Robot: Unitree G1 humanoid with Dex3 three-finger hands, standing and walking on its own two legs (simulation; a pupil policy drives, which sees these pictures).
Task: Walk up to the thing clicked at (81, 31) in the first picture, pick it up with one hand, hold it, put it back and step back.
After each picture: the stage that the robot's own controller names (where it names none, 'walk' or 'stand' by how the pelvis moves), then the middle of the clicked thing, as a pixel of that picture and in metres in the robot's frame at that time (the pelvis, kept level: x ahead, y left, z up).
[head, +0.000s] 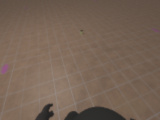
stand; (81, 32) +2.15 +0.28 -0.72
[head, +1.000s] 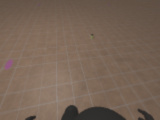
walk; (92, 36) +2.01 +0.05 -0.69
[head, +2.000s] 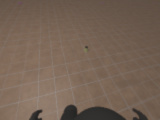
walk; (86, 49) +1.37 +0.04 -0.70
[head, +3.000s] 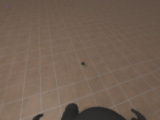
walk; (82, 65) +0.87 +0.10 -0.70
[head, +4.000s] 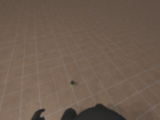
walk; (72, 84) +0.56 +0.20 -0.71
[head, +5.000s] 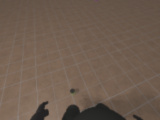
stand; (72, 91) +0.37 +0.21 -0.70
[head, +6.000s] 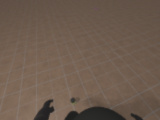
stand; (73, 101) +0.30 +0.21 -0.72
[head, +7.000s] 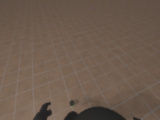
stand; (72, 103) +0.27 +0.20 -0.71
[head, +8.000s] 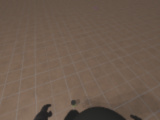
stand; (73, 103) +0.27 +0.18 -0.72
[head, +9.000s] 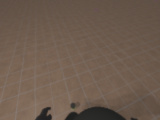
stand; (73, 106) +0.25 +0.19 -0.72
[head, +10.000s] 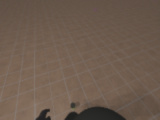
stand; (73, 106) +0.25 +0.18 -0.72
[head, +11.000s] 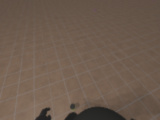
stand; (72, 107) +0.24 +0.18 -0.73
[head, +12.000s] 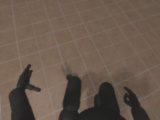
go down; (69, 77) +0.30 +0.20 -0.45
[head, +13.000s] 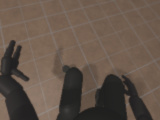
go down; (66, 70) +0.33 +0.22 -0.30
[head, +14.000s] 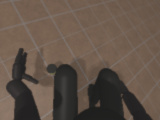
close in; (52, 69) +0.31 +0.24 -0.23
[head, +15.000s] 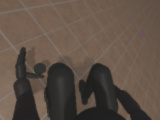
close; (38, 70) +0.31 +0.24 -0.21
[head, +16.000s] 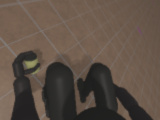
close; (32, 63) +0.34 +0.27 -0.20
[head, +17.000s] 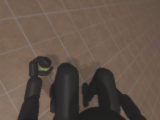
lift; (44, 67) +0.29 +0.27 -0.17
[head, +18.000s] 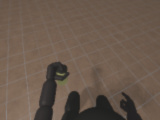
lift; (62, 75) +0.30 +0.19 +0.01
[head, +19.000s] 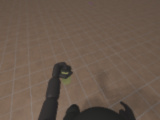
hold; (66, 74) +0.32 +0.17 +0.01
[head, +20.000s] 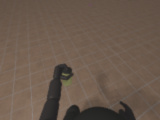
hold; (67, 76) +0.31 +0.17 -0.01
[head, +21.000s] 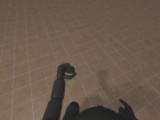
crouch; (70, 75) +0.32 +0.15 -0.02
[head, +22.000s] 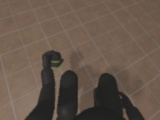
lower; (57, 61) +0.38 +0.24 -0.10
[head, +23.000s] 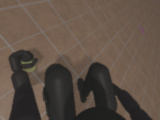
lower; (28, 62) +0.36 +0.29 -0.21
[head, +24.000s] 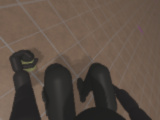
lower; (28, 61) +0.35 +0.29 -0.21
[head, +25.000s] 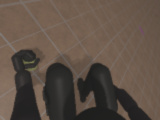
lower; (30, 61) +0.35 +0.29 -0.21
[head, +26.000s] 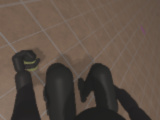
lower; (30, 61) +0.35 +0.29 -0.21
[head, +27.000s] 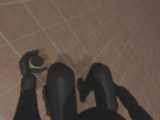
open; (35, 64) +0.33 +0.26 -0.21
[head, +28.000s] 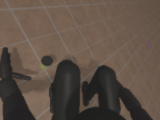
stand; (45, 62) +0.33 +0.25 -0.22
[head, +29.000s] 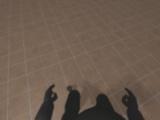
stand; (69, 89) +0.31 +0.21 -0.56
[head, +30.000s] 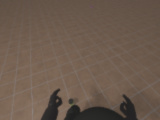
stand; (71, 102) +0.29 +0.20 -0.66
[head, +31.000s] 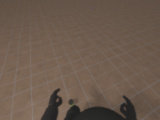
stand; (71, 102) +0.29 +0.20 -0.67
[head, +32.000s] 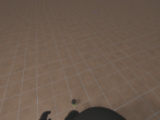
stand; (74, 102) +0.31 +0.19 -0.72
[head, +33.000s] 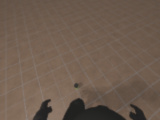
walk; (76, 86) +0.38 +0.18 -0.69
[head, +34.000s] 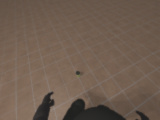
walk; (78, 74) +0.59 +0.21 -0.70
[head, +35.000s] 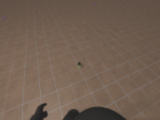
stand; (79, 65) +0.91 +0.21 -0.70
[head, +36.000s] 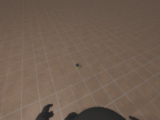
stand; (77, 66) +0.90 +0.22 -0.72
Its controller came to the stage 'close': yes
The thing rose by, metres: 0.71
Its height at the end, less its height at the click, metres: +0.00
